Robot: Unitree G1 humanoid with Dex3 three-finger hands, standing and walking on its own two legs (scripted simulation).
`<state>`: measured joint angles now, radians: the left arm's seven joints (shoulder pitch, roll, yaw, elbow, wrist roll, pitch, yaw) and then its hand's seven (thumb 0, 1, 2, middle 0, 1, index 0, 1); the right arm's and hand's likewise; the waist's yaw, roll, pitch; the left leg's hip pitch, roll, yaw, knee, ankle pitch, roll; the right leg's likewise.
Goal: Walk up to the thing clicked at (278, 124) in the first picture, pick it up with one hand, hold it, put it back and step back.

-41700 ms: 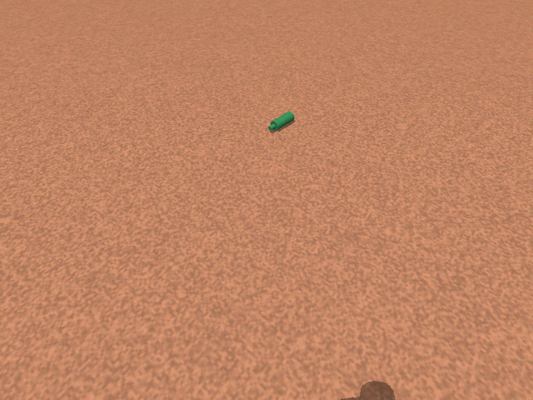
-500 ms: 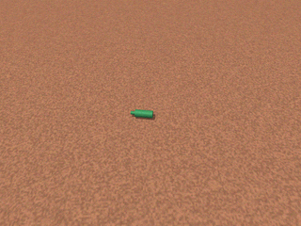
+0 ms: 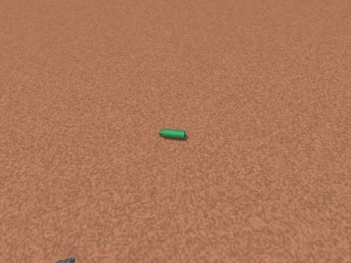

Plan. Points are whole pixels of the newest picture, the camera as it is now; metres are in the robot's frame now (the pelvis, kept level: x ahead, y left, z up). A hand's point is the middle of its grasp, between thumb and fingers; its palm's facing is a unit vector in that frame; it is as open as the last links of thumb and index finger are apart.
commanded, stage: step back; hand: left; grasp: from above
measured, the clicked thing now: (171, 133) +1.05 +0.11 -0.73
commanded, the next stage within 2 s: stand in 0.06 s
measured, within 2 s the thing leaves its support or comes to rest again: neither
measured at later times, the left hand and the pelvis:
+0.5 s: hand out of the picture +0.11 +0.26 -0.14, palm faces -0.02 -0.94 -0.34, open 7.4 cm; pelvis +0.02 +0.01 +0.02, yaw -1 degrees
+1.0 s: hand out of the picture +0.09 +0.25 -0.13, palm faces -0.03 -0.94 -0.35, open 7.4 cm; pelvis +0.01 +0.00 +0.02, yaw -1 degrees
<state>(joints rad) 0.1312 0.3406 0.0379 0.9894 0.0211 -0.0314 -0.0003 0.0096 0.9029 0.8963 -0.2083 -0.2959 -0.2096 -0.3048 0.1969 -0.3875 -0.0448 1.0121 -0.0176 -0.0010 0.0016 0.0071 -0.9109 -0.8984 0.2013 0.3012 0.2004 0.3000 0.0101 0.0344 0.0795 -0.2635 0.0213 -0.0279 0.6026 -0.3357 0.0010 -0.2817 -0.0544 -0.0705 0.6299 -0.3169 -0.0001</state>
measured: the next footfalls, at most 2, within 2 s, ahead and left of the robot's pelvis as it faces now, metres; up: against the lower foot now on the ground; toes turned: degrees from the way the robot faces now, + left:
none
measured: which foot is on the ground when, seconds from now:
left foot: down 0.00-1.00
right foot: down 0.00-1.00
